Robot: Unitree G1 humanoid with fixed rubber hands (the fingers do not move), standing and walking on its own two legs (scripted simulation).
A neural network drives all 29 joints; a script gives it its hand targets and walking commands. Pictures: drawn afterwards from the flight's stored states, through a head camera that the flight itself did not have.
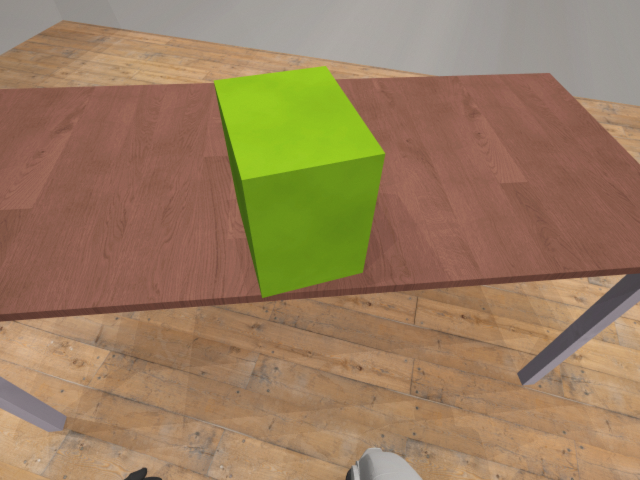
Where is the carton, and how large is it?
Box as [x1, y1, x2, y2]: [214, 66, 384, 297]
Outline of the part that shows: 325,66 214,80 237,201 262,297 362,272 384,152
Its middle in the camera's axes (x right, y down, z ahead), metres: -0.04 -0.10 +0.61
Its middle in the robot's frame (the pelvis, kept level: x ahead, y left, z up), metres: +0.53 +0.00 +0.06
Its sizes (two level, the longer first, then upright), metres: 0.231 0.175 0.249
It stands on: a table, 0.71 m high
